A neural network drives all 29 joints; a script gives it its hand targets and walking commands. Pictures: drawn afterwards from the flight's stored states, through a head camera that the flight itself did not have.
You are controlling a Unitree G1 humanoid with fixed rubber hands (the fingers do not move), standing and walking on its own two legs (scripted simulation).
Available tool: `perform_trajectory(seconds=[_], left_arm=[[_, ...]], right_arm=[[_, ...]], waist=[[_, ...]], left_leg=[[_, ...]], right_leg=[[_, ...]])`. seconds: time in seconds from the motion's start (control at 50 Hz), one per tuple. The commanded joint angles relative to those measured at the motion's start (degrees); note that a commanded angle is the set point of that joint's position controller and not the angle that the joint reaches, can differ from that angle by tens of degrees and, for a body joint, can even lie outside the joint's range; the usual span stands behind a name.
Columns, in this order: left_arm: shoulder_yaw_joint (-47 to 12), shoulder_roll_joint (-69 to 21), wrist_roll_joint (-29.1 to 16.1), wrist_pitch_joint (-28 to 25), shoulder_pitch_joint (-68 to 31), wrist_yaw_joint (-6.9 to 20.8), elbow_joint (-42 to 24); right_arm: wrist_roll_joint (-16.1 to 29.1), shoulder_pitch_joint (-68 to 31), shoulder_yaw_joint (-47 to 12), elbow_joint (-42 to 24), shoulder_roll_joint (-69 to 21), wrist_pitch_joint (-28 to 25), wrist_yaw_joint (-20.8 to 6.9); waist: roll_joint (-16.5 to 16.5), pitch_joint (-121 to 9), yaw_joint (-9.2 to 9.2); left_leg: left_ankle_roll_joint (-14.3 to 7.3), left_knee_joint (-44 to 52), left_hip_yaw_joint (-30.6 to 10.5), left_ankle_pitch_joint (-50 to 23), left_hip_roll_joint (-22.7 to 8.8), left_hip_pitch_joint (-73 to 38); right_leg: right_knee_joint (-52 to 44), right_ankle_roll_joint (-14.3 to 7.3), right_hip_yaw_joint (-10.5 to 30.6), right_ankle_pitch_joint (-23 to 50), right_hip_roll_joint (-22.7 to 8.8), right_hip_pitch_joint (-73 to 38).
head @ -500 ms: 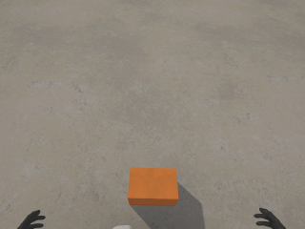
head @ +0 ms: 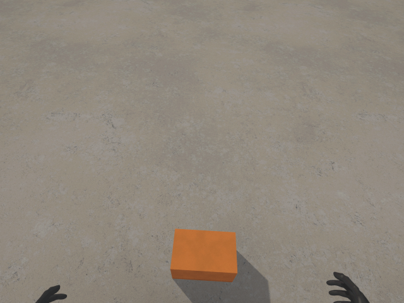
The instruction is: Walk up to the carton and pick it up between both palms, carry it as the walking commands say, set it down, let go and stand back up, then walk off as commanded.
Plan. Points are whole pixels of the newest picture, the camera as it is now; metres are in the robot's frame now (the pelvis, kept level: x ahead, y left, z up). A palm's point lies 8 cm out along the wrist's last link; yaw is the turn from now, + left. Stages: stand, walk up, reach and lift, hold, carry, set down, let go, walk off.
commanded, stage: walk up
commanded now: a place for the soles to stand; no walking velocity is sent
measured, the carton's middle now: (203, 255) +0.42 -0.03 -0.69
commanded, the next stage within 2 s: reach and lift in 0.64 s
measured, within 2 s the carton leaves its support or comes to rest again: neither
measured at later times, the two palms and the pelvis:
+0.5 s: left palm out of the picture +0.10 +0.31 -0.11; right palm out of the picture +0.13 -0.33 -0.10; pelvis +0.01 -0.02 -0.01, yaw +2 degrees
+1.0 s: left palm (74, 278) +0.19 +0.28 -0.12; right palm (345, 279) +0.19 -0.32 -0.11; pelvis -0.02 -0.01 -0.04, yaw -7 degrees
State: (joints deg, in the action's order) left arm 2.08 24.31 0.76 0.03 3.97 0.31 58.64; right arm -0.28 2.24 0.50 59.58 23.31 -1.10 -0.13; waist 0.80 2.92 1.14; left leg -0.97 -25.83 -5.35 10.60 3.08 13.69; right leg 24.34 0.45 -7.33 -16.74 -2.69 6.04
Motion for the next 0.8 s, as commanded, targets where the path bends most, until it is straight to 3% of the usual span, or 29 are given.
perform_trajectory(seconds=[0.0,0.22,0.42,0.62,0.64,0.68,0.7,0.74,0.78], left_arm=[[1.9,9.1,0.0,-0.3,-0.9,0.0,-1.7],[2.8,9.4,0.1,0.2,-0.9,-0.2,-2.4],[3.4,9.5,0.3,1.0,-1.2,-0.2,-4.3],[3.9,9.6,0.4,1.2,-0.7,-0.1,-6.2],[5.9,4.6,-0.4,4.6,-7.3,0.6,-26.3],[9.2,5.9,-0.2,7.9,-3.3,1.5,-33.0],[10.8,6.5,0.3,9.7,-1.6,2.1,-33.1],[14.1,6.8,2.1,12.0,2.3,3.0,-32.6],[14.6,5.1,2.2,13.5,4.2,3.2,-33.2]], right_arm=[[0.0,-2.6,1.8,-2.5,11.2,-0.9,0.5],[0.1,-0.1,2.0,-2.9,10.8,-0.5,1.1],[-0.3,1.3,2.6,-4.5,10.9,0.0,1.3],[-0.4,2.4,2.9,-6.6,11.5,-0.1,1.4],[-3.3,-6.5,11.1,-21.6,3.2,4.5,-0.7],[-2.7,-1.5,9.8,-24.4,7.2,8.2,-2.3],[-3.3,-0.8,10.0,-25.4,7.2,10.5,-2.9],[-4.7,-0.7,10.7,-26.9,7.0,12.9,-3.0],[-4.7,-2.4,10.8,-28.9,6.8,14.3,-3.4]], waist=[[-3.8,-4.0,0.09],[-1.0,-5.1,-0.37],[-0.1,-4.1,-0.27],[-1.7,-3.9,-0.05],[-0.7,2.4,-1.61],[-1.2,-0.9,0.16],[-1.5,-0.7,0.68],[1.1,-1.9,2.27],[-0.4,-7.4,3.36]], left_leg=[[-2.1,6.5,-9.6,-5.5,-8.4,0.5],[-2.0,-0.3,-4.9,-16.3,-6.6,-0.6],[-2.4,-3.1,-4.5,-16.5,-5.6,0.9],[-3.5,-3.1,-7.4,-14.6,-6.0,2.3],[3.0,-6.1,6.1,-4.7,-0.2,5.1],[3.0,-6.1,7.2,-4.5,-0.9,8.1],[2.3,-6.0,7.4,-3.6,-0.9,7.7],[1.9,-8.1,8.4,-4.1,0.5,6.5],[1.8,-10.4,8.1,-7.7,0.6,6.3]], right_leg=[[-4.6,-2.8,5.5,-0.7,-4.0,-1.3],[-3.9,-3.3,4.5,6.9,-5.7,-2.2],[-2.0,-3.9,3.7,5.8,-6.2,-1.9],[0.5,-4.0,3.4,2.5,-4.8,-1.5],[2.9,0.0,6.3,3.3,3.0,16.6],[5.2,0.6,6.6,5.3,2.5,10.8],[5.8,0.2,7.4,3.9,2.4,11.4],[6.5,-1.0,8.5,4.4,1.4,12.0],[10.5,-0.6,8.2,7.4,3.0,11.0]])
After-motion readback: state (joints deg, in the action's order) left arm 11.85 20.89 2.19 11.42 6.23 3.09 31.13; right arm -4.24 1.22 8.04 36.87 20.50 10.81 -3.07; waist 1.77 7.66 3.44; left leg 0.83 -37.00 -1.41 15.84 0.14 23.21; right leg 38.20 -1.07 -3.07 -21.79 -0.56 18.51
